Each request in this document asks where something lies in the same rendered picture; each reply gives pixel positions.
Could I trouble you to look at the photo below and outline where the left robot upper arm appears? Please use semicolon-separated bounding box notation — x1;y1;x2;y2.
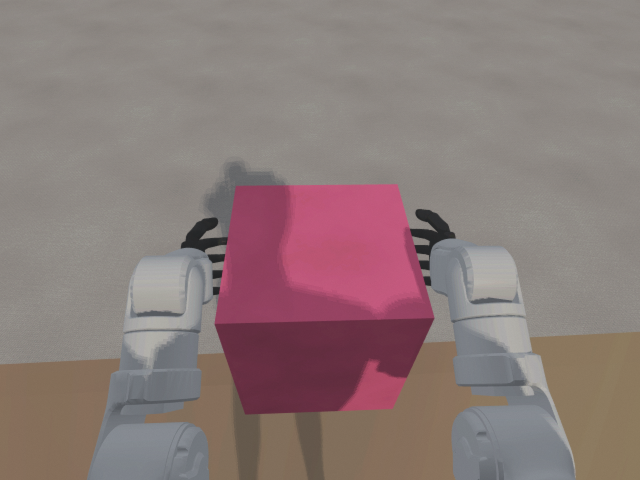
89;422;209;480

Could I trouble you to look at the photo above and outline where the right robot forearm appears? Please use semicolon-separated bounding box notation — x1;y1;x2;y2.
430;238;576;478

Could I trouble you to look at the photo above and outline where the left robot forearm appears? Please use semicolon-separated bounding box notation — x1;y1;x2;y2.
87;248;213;480

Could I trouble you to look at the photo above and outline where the robot left hand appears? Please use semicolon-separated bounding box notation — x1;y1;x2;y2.
181;217;228;295

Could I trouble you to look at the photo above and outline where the right robot upper arm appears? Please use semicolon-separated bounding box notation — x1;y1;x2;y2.
451;405;576;480

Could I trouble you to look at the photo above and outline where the carton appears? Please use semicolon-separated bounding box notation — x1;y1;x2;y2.
214;184;434;415

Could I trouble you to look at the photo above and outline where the robot right hand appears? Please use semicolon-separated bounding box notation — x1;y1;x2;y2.
410;209;456;286

